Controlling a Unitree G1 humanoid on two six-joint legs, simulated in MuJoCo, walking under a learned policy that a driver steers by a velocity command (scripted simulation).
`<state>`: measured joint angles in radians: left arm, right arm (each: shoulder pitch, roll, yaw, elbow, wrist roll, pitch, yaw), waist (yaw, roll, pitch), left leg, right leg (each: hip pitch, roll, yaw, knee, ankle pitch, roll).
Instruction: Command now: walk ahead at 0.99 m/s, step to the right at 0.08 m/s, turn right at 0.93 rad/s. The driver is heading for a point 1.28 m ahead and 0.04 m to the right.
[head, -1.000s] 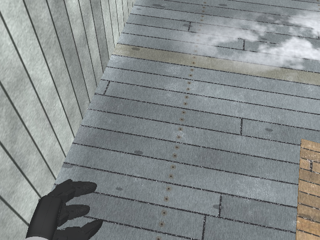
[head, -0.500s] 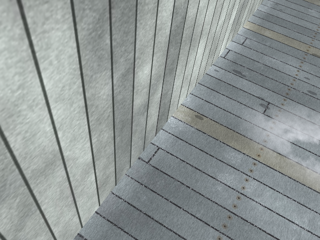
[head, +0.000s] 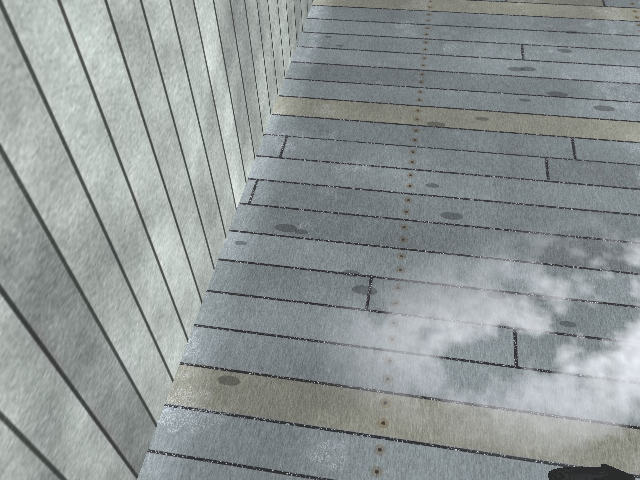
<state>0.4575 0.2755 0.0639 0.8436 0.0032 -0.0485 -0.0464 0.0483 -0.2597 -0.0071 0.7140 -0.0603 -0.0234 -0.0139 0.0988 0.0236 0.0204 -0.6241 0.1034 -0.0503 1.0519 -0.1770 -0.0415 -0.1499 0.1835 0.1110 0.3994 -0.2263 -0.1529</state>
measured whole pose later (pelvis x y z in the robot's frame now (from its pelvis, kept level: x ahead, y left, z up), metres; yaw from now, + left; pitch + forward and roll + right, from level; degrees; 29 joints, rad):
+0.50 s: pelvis +0.49 -0.02 -0.01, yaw -14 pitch +2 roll +3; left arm 0.06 0.31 0.03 0.76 0.07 -0.08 -0.03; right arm 0.47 -0.31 -0.07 0.93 -0.01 -0.08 -0.01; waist -0.07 -0.02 0.01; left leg -0.20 -0.13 -0.04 0.45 -0.28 0.08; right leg -0.53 0.02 0.06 1.14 -0.31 -0.04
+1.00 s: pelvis +0.96 -0.11 -0.02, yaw +9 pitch +2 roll -2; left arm 0.48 0.32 0.05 0.93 0.02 -0.12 0.01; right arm -0.01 -0.35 -0.07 0.62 -0.03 -0.01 0.08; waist 0.08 0.03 0.03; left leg -0.77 0.04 0.12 0.81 -0.03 0.11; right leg 0.20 -0.01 -0.24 0.23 -0.43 0.04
